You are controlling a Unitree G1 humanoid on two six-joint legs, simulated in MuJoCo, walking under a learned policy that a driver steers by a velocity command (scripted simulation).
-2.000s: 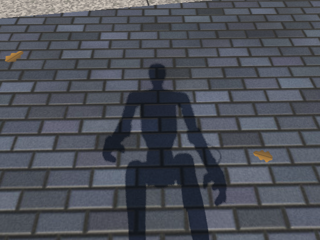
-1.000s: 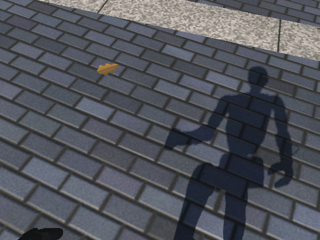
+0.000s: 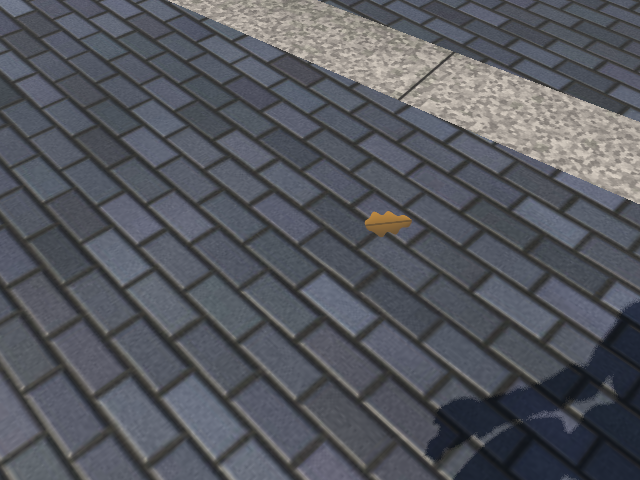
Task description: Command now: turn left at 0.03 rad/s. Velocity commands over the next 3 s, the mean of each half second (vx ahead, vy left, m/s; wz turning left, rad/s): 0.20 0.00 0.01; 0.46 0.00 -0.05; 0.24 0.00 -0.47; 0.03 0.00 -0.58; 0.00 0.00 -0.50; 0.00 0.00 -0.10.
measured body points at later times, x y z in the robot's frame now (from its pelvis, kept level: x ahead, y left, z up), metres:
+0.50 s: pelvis +0.07 -0.04 +0.00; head +0.08 -0.06 +0.45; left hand +0.06 +0.23 -0.13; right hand +0.18 -0.31 -0.12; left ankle +0.04 +0.10 -0.67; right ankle +0.02 -0.13 -0.74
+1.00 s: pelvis +0.34 +0.01 +0.00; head +0.36 +0.01 +0.45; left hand +0.38 +0.28 -0.14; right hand +0.44 -0.26 -0.12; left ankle +0.39 +0.09 -0.74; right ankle +0.26 -0.14 -0.64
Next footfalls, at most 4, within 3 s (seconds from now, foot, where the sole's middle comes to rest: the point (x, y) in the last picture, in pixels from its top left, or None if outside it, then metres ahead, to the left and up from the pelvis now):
0.84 left None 0.43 0.09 -0.77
1.34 right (408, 423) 0.65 -0.15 -0.77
1.82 left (314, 389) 0.72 0.06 -0.77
2.26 right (409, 470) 0.54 -0.15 -0.77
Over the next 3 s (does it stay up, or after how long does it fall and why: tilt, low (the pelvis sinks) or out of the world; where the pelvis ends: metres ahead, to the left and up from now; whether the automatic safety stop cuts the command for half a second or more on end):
stays up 0.61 -0.04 0.00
